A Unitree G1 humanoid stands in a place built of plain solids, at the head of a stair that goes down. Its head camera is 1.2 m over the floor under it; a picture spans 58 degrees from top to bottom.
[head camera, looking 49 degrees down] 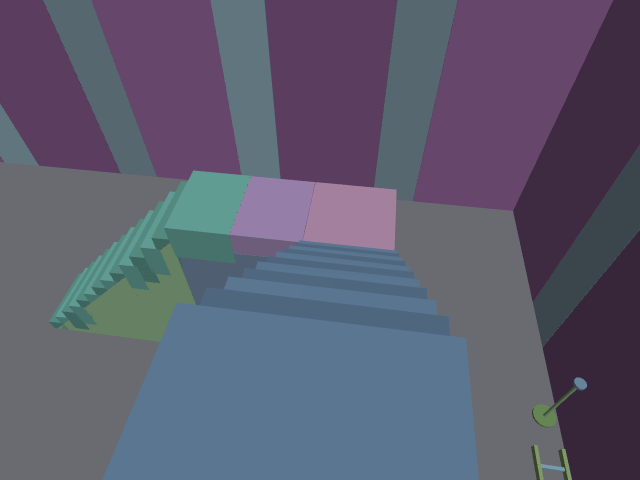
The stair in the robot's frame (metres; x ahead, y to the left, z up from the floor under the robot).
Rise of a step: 0.19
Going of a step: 0.19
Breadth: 0.92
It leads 8 degrees to the right of straight ahead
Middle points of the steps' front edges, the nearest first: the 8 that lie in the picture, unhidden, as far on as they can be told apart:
0.71 0.01 0.00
0.90 -0.02 -0.19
1.09 -0.04 -0.38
1.29 -0.07 -0.57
1.48 -0.10 -0.76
1.67 -0.13 -0.95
1.86 -0.15 -1.15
2.06 -0.18 -1.34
